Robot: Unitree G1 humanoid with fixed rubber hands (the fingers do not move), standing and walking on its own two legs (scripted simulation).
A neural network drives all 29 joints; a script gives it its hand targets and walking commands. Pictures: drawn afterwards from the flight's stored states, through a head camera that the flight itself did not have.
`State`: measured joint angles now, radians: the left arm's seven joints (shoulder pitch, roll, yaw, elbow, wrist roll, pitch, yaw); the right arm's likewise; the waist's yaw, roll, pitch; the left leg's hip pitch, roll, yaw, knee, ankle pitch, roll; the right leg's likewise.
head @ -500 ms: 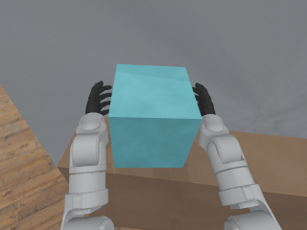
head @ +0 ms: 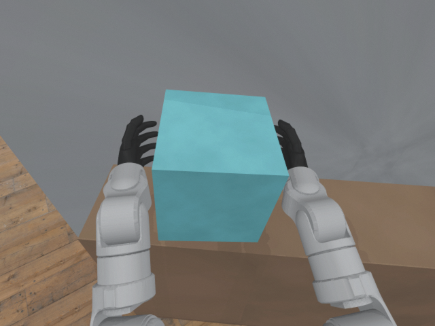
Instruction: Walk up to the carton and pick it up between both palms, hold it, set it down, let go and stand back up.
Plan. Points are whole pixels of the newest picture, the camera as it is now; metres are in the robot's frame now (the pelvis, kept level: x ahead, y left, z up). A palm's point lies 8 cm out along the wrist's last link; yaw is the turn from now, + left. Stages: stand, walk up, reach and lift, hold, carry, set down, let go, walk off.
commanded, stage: hold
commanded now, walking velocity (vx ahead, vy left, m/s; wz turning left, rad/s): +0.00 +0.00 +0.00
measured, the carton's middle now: (212, 167) +0.36 +0.01 +0.13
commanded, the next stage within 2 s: none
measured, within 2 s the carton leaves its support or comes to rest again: neither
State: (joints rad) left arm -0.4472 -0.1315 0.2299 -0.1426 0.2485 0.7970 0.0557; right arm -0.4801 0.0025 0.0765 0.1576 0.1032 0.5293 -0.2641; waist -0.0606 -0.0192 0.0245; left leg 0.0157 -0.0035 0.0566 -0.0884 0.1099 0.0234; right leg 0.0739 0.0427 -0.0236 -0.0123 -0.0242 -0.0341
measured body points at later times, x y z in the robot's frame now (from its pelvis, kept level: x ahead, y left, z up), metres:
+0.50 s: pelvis +0.00 +0.00 +0.00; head +0.00 +0.01 +0.45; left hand +0.36 +0.15 +0.16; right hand +0.37 -0.12 +0.15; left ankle +0.05 +0.11 -0.76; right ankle -0.01 -0.09 -0.76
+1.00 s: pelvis -0.01 -0.01 -0.01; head -0.03 +0.02 +0.44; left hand +0.35 +0.14 +0.18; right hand +0.34 -0.13 +0.16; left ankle +0.05 +0.11 -0.76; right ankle -0.01 -0.09 -0.76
